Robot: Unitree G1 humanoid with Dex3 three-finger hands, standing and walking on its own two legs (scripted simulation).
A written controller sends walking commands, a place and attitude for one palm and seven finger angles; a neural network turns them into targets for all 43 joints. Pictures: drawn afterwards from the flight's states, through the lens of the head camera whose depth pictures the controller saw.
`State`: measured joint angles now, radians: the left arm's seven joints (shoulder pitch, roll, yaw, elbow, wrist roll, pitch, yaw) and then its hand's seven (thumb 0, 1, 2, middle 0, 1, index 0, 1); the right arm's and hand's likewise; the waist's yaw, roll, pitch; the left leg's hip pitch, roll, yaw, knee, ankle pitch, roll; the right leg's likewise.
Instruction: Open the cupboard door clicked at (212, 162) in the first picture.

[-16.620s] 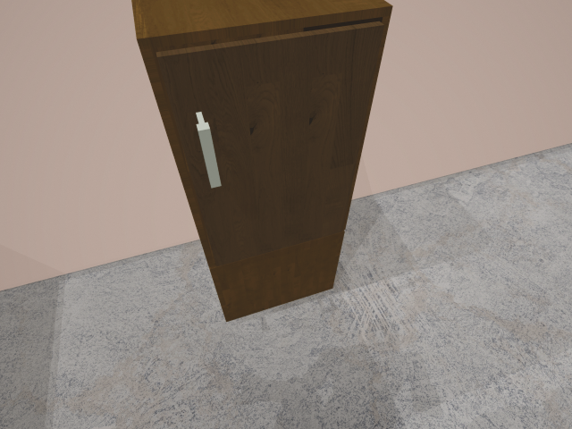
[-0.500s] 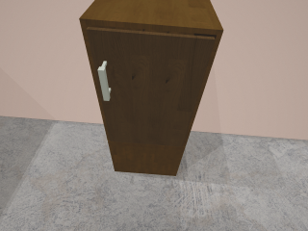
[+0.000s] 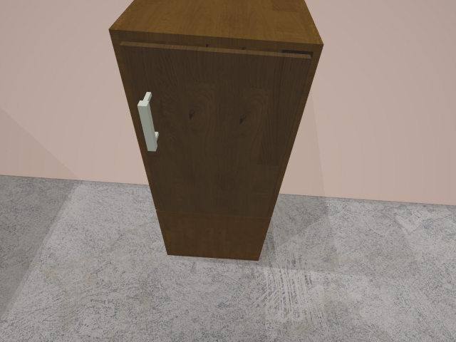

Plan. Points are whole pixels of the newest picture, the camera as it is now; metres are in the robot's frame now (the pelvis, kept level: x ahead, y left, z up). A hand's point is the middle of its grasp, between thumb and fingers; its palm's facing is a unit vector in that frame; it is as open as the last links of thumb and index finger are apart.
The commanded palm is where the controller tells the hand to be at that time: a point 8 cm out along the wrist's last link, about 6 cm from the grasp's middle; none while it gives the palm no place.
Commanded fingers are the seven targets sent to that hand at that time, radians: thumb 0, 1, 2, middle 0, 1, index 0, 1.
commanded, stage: look again from close up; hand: left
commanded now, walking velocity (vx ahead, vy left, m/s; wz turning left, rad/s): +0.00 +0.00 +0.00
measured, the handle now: (150, 122) +0.57 +0.23 +0.06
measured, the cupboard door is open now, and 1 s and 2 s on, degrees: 0 0 0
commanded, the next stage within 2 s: raise the hand with hooked fingers in 0.02 s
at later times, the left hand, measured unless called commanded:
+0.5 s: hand (154, 304) +0.19 +0.14 -0.03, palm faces -0.03 -1.00 +0.00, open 8.3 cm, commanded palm +0.13 +0.22 -0.04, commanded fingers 0.00 0.43 0.70 -0.23 -0.60 -0.23 -0.60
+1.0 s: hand (118, 283) +0.21 +0.20 +0.00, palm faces +0.04 -1.00 -0.06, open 11.3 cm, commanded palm +0.18 +0.25 +0.01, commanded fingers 0.00 -0.15 0.45 -0.28 -0.98 -0.28 -0.98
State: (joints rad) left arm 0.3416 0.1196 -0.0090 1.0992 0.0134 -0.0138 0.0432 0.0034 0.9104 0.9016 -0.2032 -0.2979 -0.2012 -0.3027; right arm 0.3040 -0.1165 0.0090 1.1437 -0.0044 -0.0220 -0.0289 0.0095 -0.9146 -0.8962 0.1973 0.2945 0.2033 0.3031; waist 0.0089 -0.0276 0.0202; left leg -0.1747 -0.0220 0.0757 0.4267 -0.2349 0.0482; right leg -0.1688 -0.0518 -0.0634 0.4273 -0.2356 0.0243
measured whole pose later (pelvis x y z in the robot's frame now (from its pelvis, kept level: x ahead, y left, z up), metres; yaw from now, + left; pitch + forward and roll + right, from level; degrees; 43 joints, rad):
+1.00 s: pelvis -0.01 -0.04 -0.06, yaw +1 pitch +11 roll -1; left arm 0.33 0.31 0.33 0.08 -0.37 -0.32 -0.39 0.01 0.08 0.55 -0.27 -0.83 -0.26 -0.84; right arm 0.29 -0.23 0.02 0.59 0.04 -0.22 -0.06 0.01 -0.90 -0.90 0.20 0.30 0.21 0.30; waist -0.01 0.03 -0.10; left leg -0.70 0.05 0.01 0.97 -0.45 -0.01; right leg -0.67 -0.01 -0.11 0.93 -0.46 -0.04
